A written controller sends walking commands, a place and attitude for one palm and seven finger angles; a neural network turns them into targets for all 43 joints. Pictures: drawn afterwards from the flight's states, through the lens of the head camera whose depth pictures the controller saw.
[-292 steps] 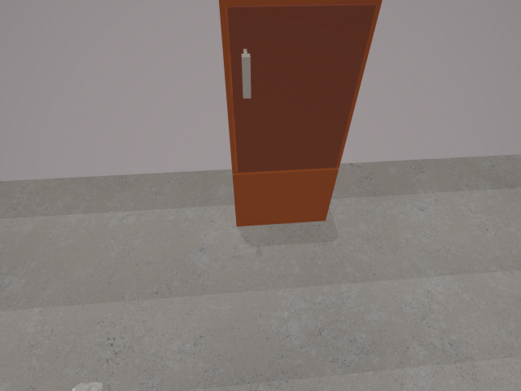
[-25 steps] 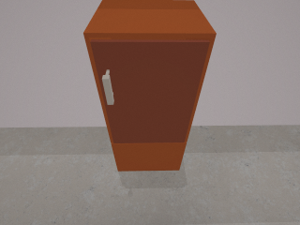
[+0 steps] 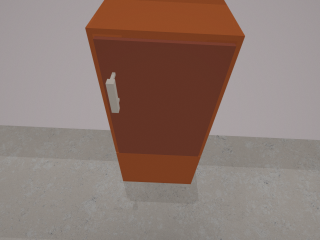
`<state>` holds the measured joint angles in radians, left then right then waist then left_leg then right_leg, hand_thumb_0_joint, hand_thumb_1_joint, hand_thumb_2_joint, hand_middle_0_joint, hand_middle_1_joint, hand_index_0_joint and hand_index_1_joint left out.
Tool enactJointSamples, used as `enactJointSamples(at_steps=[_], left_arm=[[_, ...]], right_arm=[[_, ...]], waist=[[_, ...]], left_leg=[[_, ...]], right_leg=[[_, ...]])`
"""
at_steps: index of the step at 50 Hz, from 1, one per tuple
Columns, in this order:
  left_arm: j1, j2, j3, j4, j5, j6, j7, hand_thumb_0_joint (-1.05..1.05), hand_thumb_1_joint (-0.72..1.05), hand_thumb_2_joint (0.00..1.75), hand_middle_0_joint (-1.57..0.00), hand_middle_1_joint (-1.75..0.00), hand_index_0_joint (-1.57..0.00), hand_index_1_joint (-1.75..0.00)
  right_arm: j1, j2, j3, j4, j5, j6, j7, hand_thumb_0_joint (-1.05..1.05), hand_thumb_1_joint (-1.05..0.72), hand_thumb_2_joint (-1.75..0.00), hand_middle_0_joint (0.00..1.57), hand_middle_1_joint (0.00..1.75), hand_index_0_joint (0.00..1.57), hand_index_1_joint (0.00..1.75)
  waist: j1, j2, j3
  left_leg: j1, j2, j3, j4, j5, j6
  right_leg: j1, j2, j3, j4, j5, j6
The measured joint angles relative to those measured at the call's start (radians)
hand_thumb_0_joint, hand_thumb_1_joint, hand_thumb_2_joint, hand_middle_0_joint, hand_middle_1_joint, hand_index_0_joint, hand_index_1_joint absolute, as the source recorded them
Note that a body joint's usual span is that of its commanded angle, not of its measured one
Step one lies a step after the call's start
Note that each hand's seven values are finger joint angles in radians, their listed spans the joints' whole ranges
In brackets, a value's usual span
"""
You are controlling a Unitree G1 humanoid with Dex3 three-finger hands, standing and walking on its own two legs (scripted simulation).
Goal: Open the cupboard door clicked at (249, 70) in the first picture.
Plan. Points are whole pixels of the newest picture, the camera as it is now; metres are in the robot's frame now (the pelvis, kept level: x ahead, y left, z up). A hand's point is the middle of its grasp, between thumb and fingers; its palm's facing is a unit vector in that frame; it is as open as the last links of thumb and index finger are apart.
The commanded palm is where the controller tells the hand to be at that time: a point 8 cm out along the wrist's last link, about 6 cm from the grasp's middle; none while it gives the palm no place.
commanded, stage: come to a stop and stand still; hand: left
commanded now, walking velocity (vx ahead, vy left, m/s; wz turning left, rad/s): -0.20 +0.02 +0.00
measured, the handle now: (114, 92) +0.54 +0.19 +0.05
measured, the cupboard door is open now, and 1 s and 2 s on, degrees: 0 0 0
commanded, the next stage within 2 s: look again from close up in 0.88 s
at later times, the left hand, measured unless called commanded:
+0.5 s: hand out of the picture +0.01 +0.19 -0.16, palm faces +0.02 -0.98 -0.21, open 7.3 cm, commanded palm none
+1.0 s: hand out of the picture -0.11 +0.16 -0.17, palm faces +0.04 -0.99 -0.12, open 7.4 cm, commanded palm none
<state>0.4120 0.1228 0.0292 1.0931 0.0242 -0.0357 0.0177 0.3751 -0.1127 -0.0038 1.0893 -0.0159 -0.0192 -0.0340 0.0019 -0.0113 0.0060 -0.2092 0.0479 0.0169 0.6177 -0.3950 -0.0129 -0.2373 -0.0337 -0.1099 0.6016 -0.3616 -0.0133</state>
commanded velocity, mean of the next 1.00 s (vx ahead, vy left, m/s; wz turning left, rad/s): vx -0.03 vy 0.00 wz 0.00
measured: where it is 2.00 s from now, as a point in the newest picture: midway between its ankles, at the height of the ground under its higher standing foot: outside the picture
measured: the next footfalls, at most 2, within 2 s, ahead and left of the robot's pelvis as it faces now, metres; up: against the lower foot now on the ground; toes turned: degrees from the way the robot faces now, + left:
none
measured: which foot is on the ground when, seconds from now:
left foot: down 0.00-1.00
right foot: down 0.00-1.00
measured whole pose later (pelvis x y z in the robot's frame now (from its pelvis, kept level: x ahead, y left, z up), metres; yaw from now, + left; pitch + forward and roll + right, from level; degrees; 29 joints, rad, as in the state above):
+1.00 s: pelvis -0.06 +0.02 +0.01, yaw -1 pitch -1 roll +0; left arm 0.39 0.10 0.00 1.11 0.02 -0.01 0.03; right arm 0.38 -0.08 0.01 1.12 -0.01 0.00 -0.02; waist 0.01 -0.02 0.03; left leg -0.22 0.03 0.07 0.48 -0.24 0.00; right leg -0.25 -0.05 -0.10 0.45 -0.18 0.01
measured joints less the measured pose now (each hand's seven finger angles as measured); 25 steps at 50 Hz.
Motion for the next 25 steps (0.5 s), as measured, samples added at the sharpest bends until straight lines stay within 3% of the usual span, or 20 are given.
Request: enactJointSamples(at_steps=[2,7,12,17,25], left_arm=[[-0.016,-0.008,-0.007,0.01,-0.004,0.005,0.007,0.0,0.91,0.9,-0.19,-0.3,-0.19,-0.3],[-0.062,-0.026,-0.012,-0.011,-0.007,0.02,0.018,0.0,0.91,0.89,-0.2,-0.3,-0.19,-0.3],[-0.089,0.006,0.003,-0.05,0.001,0.043,0.023,0.02,0.93,0.89,-0.2,-0.3,-0.2,-0.3],[-0.13,0.042,0.011,-0.085,0.0,0.04,0.021,0.01,0.92,0.89,-0.2,-0.3,-0.2,-0.3],[-0.164,0.049,-0.007,-0.088,-0.003,0.046,0.012,0.0,0.92,0.9,-0.19,-0.3,-0.19,-0.3]], right_arm=[[-0.028,0.003,0.003,0.007,0.004,-0.007,-0.007,0.01,-0.91,-0.9,0.2,0.3,0.2,0.3],[-0.089,-0.016,-0.01,0.006,0.009,0.009,-0.026,0.03,-0.94,-0.9,0.2,0.3,0.2,0.3],[-0.125,-0.034,-0.029,-0.042,0.008,0.012,-0.024,0.02,-0.93,-0.9,0.2,0.3,0.2,0.3],[-0.158,-0.041,-0.031,-0.061,0.005,0.02,-0.019,0.01,-0.92,-0.9,0.2,0.3,0.2,0.3],[-0.145,-0.048,-0.019,-0.038,0.0,0.033,-0.002,0.01,-0.94,-0.9,0.2,0.3,0.2,0.3]], waist=[[0.003,-0.004,0.007],[0.016,-0.009,0.031],[0.009,-0.008,0.043],[0.007,-0.004,0.051],[0.003,0.001,0.023]], left_leg=[[0.024,-0.002,0.003,-0.035,-0.002,-0.016],[0.04,-0.012,0.028,-0.055,0.062,-0.003],[0.045,-0.009,0.054,-0.073,0.085,0.007],[0.017,-0.006,0.058,-0.061,0.046,-0.01],[0.028,-0.009,0.053,-0.107,0.106,-0.001]], right_leg=[[0.012,-0.004,-0.002,-0.008,-0.001,0.005],[0.022,-0.015,0.012,-0.022,0.048,0.014],[-0.001,-0.016,0.023,-0.001,0.077,0.012],[-0.021,-0.014,0.025,-0.006,0.036,0.008],[0.0,-0.013,0.019,-0.07,0.105,0.006]])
